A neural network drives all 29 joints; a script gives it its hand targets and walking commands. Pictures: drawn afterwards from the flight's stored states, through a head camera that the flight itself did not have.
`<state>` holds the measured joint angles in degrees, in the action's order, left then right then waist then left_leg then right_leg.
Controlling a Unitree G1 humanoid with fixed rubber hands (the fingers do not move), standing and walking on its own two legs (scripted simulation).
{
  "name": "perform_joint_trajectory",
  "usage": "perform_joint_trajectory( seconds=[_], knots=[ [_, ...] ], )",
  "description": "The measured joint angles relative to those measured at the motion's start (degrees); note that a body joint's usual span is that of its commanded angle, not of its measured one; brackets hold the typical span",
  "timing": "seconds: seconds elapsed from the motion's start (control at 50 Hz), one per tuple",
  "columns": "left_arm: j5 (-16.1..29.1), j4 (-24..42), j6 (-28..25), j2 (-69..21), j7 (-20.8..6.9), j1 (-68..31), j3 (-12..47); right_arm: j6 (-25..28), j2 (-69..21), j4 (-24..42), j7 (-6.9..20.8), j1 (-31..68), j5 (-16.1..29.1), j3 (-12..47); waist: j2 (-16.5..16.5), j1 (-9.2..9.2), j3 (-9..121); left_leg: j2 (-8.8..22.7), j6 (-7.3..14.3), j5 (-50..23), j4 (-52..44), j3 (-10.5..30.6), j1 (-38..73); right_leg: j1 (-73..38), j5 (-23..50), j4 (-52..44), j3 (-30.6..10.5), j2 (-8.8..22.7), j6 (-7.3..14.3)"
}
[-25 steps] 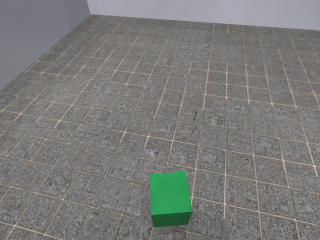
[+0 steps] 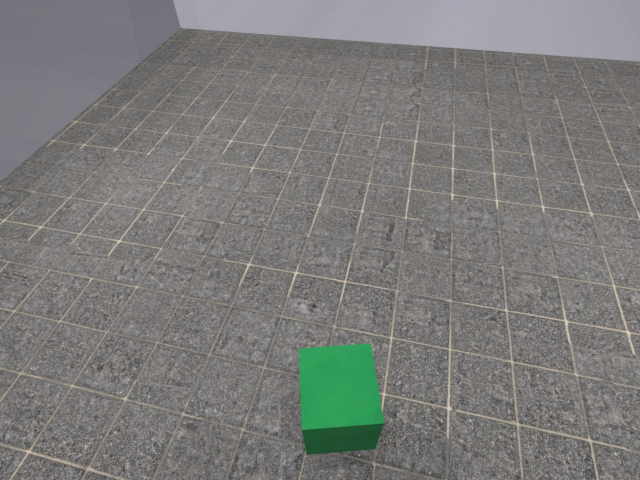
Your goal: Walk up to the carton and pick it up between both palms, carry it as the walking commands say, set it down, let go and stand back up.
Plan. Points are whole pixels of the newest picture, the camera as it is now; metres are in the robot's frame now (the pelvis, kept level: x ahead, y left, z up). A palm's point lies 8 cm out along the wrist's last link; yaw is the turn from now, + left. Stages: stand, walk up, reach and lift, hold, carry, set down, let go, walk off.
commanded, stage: walk up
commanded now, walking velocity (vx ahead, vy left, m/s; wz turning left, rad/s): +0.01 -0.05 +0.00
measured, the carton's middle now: (338, 400) +0.43 -0.01 -0.65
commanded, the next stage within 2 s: none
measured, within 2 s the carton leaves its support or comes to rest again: neither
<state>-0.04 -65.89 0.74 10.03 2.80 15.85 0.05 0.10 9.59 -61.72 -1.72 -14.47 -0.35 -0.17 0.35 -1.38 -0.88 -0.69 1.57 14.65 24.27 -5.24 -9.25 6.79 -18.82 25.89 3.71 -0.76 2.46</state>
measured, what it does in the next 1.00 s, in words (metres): stands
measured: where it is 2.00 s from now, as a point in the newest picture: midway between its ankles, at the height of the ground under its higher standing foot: outside the picture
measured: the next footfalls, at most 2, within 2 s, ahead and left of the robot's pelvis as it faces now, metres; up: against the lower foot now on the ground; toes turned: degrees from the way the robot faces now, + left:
none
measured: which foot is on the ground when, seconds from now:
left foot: down 0.00-1.00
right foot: down 0.00-1.00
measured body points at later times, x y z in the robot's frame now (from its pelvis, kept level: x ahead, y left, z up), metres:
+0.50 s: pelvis +0.00 +0.00 +0.00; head +0.01 -0.01 +0.45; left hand -0.02 +0.24 -0.15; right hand +0.03 -0.22 -0.16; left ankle -0.02 +0.10 -0.74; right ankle -0.05 -0.08 -0.74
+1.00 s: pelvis +0.00 +0.00 +0.00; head +0.01 -0.01 +0.45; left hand -0.02 +0.24 -0.15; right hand +0.03 -0.22 -0.16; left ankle -0.02 +0.10 -0.74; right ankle -0.05 -0.08 -0.74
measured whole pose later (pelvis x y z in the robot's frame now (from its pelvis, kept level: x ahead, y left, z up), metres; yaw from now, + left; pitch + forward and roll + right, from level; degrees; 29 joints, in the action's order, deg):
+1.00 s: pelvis +0.00 +0.00 +0.00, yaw +0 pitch -1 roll +1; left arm 0.0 -66.0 0.7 10.0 2.8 15.9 0.1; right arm 0.1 9.6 -61.7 -1.7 -14.5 -0.4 -0.2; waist 0.3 -1.4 -0.8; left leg -0.7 1.6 14.6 24.4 -5.2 -9.3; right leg 6.7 -18.7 25.8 3.7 -0.8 2.5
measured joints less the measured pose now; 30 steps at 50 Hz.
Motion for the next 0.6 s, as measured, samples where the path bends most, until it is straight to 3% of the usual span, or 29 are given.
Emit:
perform_joint_trajectory(
  seconds=[0.6],
  knots=[
    [0.0, -0.11, 0.0, 0.0, 0.0, 0.0, 0.0, 0.0, 0.0, 0.0, 0.0, -0.01, 0.0, 0.0, 0.0, 0.0, 0.03, 0.03, 0.0, 0.0, 0.08, 0.0, 0.0, -0.04, 0.06, -0.01, 0.0, -0.02, 0.0]
  ],
)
